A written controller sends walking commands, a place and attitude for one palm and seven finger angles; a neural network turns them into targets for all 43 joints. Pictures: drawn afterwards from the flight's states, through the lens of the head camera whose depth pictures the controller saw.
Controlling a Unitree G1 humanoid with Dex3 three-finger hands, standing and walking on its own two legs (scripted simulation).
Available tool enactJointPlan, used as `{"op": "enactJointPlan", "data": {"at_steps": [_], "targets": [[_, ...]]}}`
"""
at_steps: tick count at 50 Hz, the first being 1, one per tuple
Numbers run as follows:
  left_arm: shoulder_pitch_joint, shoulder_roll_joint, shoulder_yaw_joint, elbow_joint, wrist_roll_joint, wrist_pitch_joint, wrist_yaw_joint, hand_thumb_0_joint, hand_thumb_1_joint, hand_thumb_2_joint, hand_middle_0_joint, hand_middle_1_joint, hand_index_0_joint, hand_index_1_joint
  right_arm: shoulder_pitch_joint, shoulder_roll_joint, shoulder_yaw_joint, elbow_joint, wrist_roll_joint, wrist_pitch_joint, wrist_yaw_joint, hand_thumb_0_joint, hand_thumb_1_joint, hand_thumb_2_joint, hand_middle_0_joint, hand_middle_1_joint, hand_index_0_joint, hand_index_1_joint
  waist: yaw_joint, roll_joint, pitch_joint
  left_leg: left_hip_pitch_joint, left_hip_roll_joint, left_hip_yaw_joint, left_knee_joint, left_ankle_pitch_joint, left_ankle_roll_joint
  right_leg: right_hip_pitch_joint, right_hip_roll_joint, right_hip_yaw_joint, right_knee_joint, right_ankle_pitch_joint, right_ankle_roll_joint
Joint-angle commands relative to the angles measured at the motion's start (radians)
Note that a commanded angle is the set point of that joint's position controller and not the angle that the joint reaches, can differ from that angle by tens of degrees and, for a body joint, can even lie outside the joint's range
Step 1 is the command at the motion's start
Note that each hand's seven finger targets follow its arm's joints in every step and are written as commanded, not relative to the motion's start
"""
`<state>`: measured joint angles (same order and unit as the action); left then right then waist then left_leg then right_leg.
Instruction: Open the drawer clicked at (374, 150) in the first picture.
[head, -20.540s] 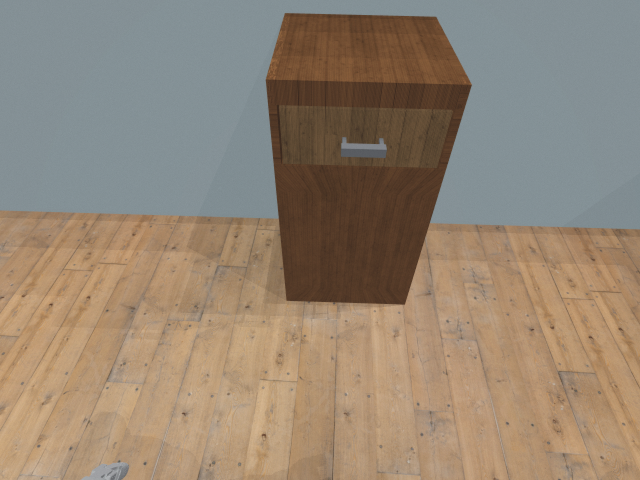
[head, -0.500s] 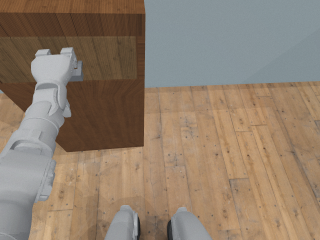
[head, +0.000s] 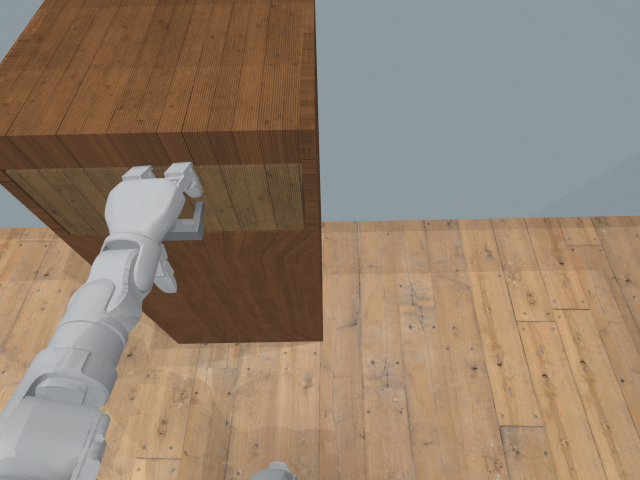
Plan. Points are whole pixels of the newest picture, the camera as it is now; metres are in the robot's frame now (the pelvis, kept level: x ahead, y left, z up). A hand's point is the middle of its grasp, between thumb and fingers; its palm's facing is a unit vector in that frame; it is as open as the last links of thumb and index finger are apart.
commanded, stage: lift the fingers back up to retry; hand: left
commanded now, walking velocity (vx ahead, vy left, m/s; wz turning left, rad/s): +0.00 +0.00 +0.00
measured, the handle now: (167, 219) +0.48 +0.24 -0.02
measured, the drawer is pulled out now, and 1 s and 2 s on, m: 0.00 0.00 0.00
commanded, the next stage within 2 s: re-aim the fingers above the handle in 0.20 s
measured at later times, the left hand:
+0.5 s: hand (164, 223) +0.43 +0.22 +0.04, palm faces -0.08 -0.03 -1.00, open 13.3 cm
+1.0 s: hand (162, 222) +0.43 +0.22 +0.04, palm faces -0.05 -0.02 -1.00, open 13.4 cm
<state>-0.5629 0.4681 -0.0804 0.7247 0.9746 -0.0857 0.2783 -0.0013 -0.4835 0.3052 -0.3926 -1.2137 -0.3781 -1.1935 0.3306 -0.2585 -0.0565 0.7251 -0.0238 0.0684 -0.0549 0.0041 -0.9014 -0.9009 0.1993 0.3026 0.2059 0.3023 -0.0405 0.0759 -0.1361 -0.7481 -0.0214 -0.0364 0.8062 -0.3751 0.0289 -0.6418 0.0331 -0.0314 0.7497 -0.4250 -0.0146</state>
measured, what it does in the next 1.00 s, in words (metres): stands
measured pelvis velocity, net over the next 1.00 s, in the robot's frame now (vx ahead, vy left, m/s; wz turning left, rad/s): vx -0.03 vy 0.00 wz -0.02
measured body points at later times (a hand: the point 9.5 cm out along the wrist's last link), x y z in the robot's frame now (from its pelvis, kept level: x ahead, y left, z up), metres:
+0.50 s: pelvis -0.01 -0.01 +0.01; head +0.07 -0.03 +0.45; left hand +0.43 +0.22 +0.09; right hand +0.05 -0.29 -0.13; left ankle +0.00 +0.10 -0.70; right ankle -0.05 -0.12 -0.70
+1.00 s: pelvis -0.03 +0.00 +0.00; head +0.05 -0.01 +0.45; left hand +0.43 +0.22 +0.09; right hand -0.02 -0.27 -0.13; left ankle +0.00 +0.10 -0.70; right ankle -0.05 -0.12 -0.70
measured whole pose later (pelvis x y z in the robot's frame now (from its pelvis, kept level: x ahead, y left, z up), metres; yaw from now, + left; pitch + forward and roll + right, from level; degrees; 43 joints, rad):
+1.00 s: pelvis -0.03 +0.00 +0.00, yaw -1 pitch +16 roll -2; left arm -0.73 0.50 -0.04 1.00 1.05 -0.10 0.30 0.00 -0.48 0.31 -0.38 -1.21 -0.40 -1.22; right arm 0.34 -0.25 -0.04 0.72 0.01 0.11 -0.06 0.00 -0.90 -0.90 0.20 0.30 0.21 0.30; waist -0.10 0.07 -0.12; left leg -0.74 -0.02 -0.01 0.76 -0.31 0.03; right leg -0.65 0.04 -0.01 0.74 -0.37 -0.01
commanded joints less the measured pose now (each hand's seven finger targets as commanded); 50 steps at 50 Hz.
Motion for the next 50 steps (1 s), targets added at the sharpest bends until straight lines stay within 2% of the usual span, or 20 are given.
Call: {"op": "enactJointPlan", "data": {"at_steps": [1,4,5,7,10,12,15,17,18,23,26,29,33,36,38,42,43,45,49,50], "targets": [[-0.56,0.218,0.103,-0.284,0.041,0.027,0.105,0.0,-0.5,0.3,-0.3,-1.2,-0.3,-1.2,0.085,-0.141,-0.05,-0.062,0.012,0.01,0.005,0.0,-0.9,-0.9,0.2,0.3,0.2,0.3,-0.059,0.046,-0.456,0.521,0.014,-0.001,-0.024,0.703,-0.003,0.072,0.035,-0.011,-0.066,0.544,-0.015],[-0.542,0.189,0.087,-0.238,0.029,0.064,0.091,0.0,-0.5,0.3,-0.3,-1.2,-0.3,-1.2,0.068,-0.136,-0.053,-0.071,0.021,0.023,0.009,0.0,-0.9,-0.9,0.2,0.3,0.2,0.3,-0.064,0.005,-0.437,0.509,0.006,0.015,-0.042,0.652,0.008,0.124,0.031,-0.004,-0.086,0.566,-0.014],[-0.549,0.218,0.106,-0.232,0.025,0.067,0.083,0.0,-0.5,0.3,-0.3,-1.2,-0.3,-1.2,0.064,-0.141,-0.052,-0.073,0.022,0.028,0.005,0.0,-0.9,-0.9,0.2,0.3,0.2,0.3,-0.062,-0.023,-0.436,0.495,0.001,0.022,-0.047,0.621,0.013,0.155,0.028,0.003,-0.09,0.586,-0.012],[-0.54,0.213,0.095,-0.189,0.023,0.074,0.06,0.0,-0.5,0.3,-0.3,-1.2,-0.3,-1.2,0.048,-0.138,-0.046,-0.085,0.026,0.035,-0.002,0.0,-0.9,-0.9,0.2,0.3,0.2,0.3,-0.066,-0.064,-0.414,0.454,-0.009,0.031,-0.063,0.563,0.021,0.196,0.023,0.008,-0.099,0.601,-0.01],[-0.563,0.244,0.102,-0.15,0.036,0.062,0.036,0.0,-0.5,0.3,-0.3,-1.2,-0.3,-1.2,0.032,-0.139,-0.04,-0.093,0.03,0.044,-0.015,0.0,-0.9,-0.9,0.2,0.3,0.2,0.3,-0.063,-0.047,-0.387,0.421,-0.018,0.041,-0.077,0.496,0.024,0.205,0.015,0.02,-0.107,0.578,-0.01],[-0.575,0.228,0.087,-0.156,0.044,0.045,0.026,0.0,-0.5,0.3,-0.3,-1.2,-0.3,-1.2,0.027,-0.135,-0.041,-0.098,0.029,0.046,-0.018,0.0,-0.9,-0.9,0.2,0.3,0.2,0.3,-0.066,-0.029,-0.382,0.431,-0.017,0.043,-0.078,0.489,0.025,0.191,0.014,0.023,-0.112,0.566,-0.01],[-0.547,0.276,0.132,-0.115,0.044,0.02,0.015,0.0,-0.5,0.3,-0.3,-1.2,-0.3,-1.2,0.025,-0.135,-0.04,-0.107,0.032,0.05,-0.024,0.0,-0.9,-0.9,0.2,0.3,0.2,0.3,-0.056,-0.037,-0.361,0.397,-0.018,0.047,-0.08,0.456,0.026,0.199,0.012,0.029,-0.112,0.552,-0.01],[-0.567,0.22,0.084,-0.136,0.037,-0.001,0.009,0.0,-0.5,0.3,-0.3,-1.2,-0.3,-1.2,0.027,-0.131,-0.042,-0.113,0.032,0.047,-0.022,0.0,-0.9,-0.9,0.2,0.3,0.2,0.3,-0.066,-0.026,-0.377,0.406,-0.022,0.048,-0.08,0.443,0.027,0.189,0.013,0.032,-0.116,0.536,-0.01],[-0.566,0.254,0.117,-0.121,0.037,-0.011,0.01,0.0,-0.5,0.3,-0.3,-1.2,-0.3,-1.2,0.031,-0.132,-0.044,-0.11,0.032,0.047,-0.023,0.0,-0.9,-0.9,0.2,0.3,0.2,0.3,-0.065,-0.039,-0.375,0.393,-0.019,0.048,-0.077,0.44,0.027,0.196,0.012,0.033,-0.115,0.53,-0.01],[-0.589,0.263,0.122,-0.127,0.051,-0.037,0.027,0.0,-0.5,0.3,-0.3,-1.2,-0.3,-1.2,0.047,-0.136,-0.051,-0.103,0.03,0.045,-0.019,0.0,-0.9,-0.9,0.2,0.3,0.2,0.3,-0.062,-0.007,-0.404,0.393,-0.017,0.044,-0.07,0.431,0.024,0.165,0.018,0.035,-0.104,0.495,-0.014],[-0.584,0.267,0.126,-0.101,0.054,-0.034,0.045,0.0,-0.5,0.3,-0.3,-1.2,-0.3,-1.2,0.061,-0.139,-0.055,-0.093,0.031,0.042,-0.017,0.0,-0.9,-0.9,0.2,0.3,0.2,0.3,-0.067,-0.006,-0.389,0.382,-0.013,0.042,-0.072,0.4,0.024,0.14,0.022,0.032,-0.106,0.452,-0.015],[-0.59,0.312,0.155,-0.066,0.053,-0.028,0.054,0.0,-0.5,0.3,-0.3,-1.2,-0.3,-1.2,0.073,-0.146,-0.053,-0.086,0.034,0.043,-0.018,0.0,-0.9,-0.9,0.2,0.3,0.2,0.3,-0.064,-0.025,-0.391,0.347,-0.015,0.041,-0.079,0.38,0.025,0.16,0.022,0.035,-0.105,0.446,-0.014],[-0.635,0.328,0.16,-0.063,0.059,-0.022,0.069,0.0,-0.5,0.3,-0.3,-1.2,-0.3,-1.2,0.078,-0.15,-0.053,-0.075,0.033,0.038,-0.019,0.0,-0.9,-0.9,0.2,0.3,0.2,0.3,-0.068,0.006,-0.399,0.369,-0.01,0.035,-0.09,0.362,0.024,0.125,0.027,0.03,-0.114,0.382,-0.017],[-0.653,0.331,0.151,-0.021,0.057,-0.01,0.073,0.0,-0.5,0.3,-0.3,-1.2,-0.3,-1.2,0.084,-0.154,-0.049,-0.069,0.038,0.033,-0.021,0.0,-0.9,-0.9,0.2,0.3,0.2,0.3,-0.078,-0.013,-0.348,0.339,-0.005,0.032,-0.103,0.295,0.025,0.1,0.028,0.027,-0.124,0.315,-0.015],[-0.678,0.361,0.166,-0.017,0.06,-0.012,0.075,0.0,-0.5,0.3,-0.3,-1.2,-0.3,-1.2,0.085,-0.158,-0.046,-0.068,0.037,0.031,-0.023,0.0,-0.9,-0.9,0.2,0.3,0.2,0.3,-0.078,0.001,-0.374,0.346,-0.006,0.03,-0.104,0.292,0.026,0.101,0.029,0.03,-0.127,0.302,-0.017],[-0.69,0.336,0.14,0.019,0.065,-0.004,0.079,0.0,-0.5,0.3,-0.3,-1.2,-0.3,-1.2,0.091,-0.155,-0.041,-0.068,0.041,0.023,-0.024,0.0,-0.9,-0.9,0.2,0.3,0.2,0.3,-0.085,0.013,-0.351,0.345,-0.003,0.023,-0.115,0.246,0.024,0.063,0.031,0.023,-0.132,0.243,-0.017],[-0.719,0.343,0.144,0.015,0.065,-0.009,0.079,0.0,-0.5,0.3,-0.3,-1.2,-0.3,-1.2,0.095,-0.157,-0.041,-0.066,0.037,0.021,-0.026,0.0,-0.9,-0.9,0.2,0.3,0.2,0.3,-0.092,-0.012,-0.361,0.344,-0.001,0.019,-0.113,0.251,0.026,0.068,0.031,0.023,-0.132,0.248,-0.016],[-0.706,0.365,0.158,0.037,0.066,-0.006,0.081,0.0,-0.5,0.3,-0.3,-1.2,-0.3,-1.2,0.1,-0.16,-0.037,-0.066,0.039,0.018,-0.026,0.0,-0.9,-0.9,0.2,0.3,0.2,0.3,-0.084,-0.004,-0.36,0.334,-0.001,0.018,-0.115,0.235,0.025,0.062,0.031,0.022,-0.127,0.23,-0.016],[-0.722,0.34,0.144,0.033,0.068,-0.009,0.084,0.0,-0.5,0.3,-0.3,-1.2,-0.3,-1.2,0.106,-0.157,-0.04,-0.069,0.033,0.012,-0.025,0.0,-0.9,-0.9,0.2,0.3,0.2,0.3,-0.086,0.023,-0.384,0.368,0.002,0.014,-0.109,0.252,0.021,0.04,0.034,0.015,-0.119,0.226,-0.018],[-0.724,0.355,0.155,0.03,0.07,-0.011,0.087,0.0,-0.5,0.3,-0.3,-1.2,-0.3,-1.2,0.104,-0.157,-0.039,-0.068,0.034,0.011,-0.025,0.0,-0.9,-0.9,0.2,0.3,0.2,0.3,-0.082,0.021,-0.377,0.361,0.003,0.013,-0.11,0.247,0.021,0.038,0.034,0.016,-0.12,0.225,-0.018]]}}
